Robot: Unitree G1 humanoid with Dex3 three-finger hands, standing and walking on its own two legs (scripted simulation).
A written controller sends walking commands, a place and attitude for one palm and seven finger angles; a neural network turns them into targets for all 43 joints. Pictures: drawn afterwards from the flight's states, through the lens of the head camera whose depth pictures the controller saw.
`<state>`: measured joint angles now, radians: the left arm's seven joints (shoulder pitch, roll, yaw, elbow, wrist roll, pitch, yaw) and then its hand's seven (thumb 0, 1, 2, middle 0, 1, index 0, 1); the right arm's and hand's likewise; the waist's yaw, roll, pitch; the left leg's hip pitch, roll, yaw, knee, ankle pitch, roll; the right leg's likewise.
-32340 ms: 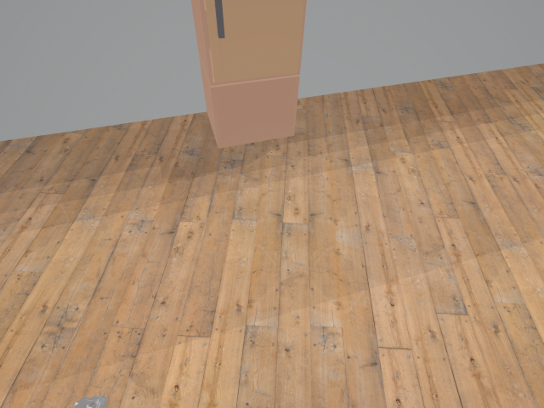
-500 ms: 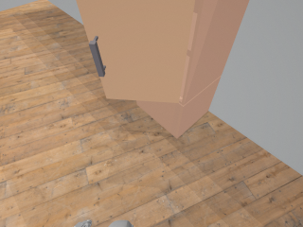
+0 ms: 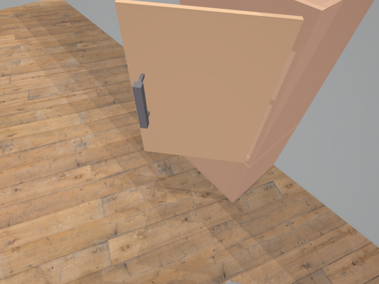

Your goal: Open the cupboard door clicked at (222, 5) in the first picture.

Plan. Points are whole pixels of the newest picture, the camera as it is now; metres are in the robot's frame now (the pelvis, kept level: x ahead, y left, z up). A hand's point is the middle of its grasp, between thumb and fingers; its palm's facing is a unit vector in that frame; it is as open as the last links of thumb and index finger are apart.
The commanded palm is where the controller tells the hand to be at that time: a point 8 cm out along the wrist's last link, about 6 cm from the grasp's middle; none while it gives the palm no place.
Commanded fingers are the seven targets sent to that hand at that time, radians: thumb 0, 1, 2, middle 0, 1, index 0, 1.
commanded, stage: come to a stop and stand still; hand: left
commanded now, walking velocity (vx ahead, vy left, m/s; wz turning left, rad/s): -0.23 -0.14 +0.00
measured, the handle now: (143, 101) +0.61 +0.20 -0.03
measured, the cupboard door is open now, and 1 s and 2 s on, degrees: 42 42 42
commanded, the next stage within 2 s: look again from close up in 0.98 s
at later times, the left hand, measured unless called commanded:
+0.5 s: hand out of the picture +0.09 +0.16 -0.17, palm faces +0.05 -0.98 -0.21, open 7.3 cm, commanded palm none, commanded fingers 0.00 0.90 0.90 -0.20 -0.30 -0.20 -0.30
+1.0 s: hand out of the picture +0.01 +0.22 -0.17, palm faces -0.02 -0.97 -0.23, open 7.4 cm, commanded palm none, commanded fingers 0.00 0.90 0.90 -0.20 -0.30 -0.20 -0.30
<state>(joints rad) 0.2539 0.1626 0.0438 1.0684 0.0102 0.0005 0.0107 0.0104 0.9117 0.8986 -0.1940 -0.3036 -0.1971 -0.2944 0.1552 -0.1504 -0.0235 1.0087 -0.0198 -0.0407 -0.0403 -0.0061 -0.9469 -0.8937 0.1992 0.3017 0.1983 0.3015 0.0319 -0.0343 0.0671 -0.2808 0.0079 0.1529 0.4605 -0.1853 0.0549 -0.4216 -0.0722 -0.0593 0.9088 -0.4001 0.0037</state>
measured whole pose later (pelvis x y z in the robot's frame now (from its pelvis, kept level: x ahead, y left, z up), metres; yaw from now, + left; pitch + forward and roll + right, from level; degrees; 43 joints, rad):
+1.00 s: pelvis +0.00 +0.03 +0.00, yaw -2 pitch +0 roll +0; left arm 0.30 0.20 -0.01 1.05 0.02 0.02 0.02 0.01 0.91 0.90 -0.20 -0.30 -0.20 -0.29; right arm 0.26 -0.19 0.00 1.01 -0.02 -0.01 -0.01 0.01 -0.93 -0.89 0.20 0.30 0.20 0.30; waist 0.02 0.01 0.03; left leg -0.19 -0.03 0.11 0.46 -0.27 0.06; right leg -0.25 -0.08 -0.02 0.49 -0.23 0.04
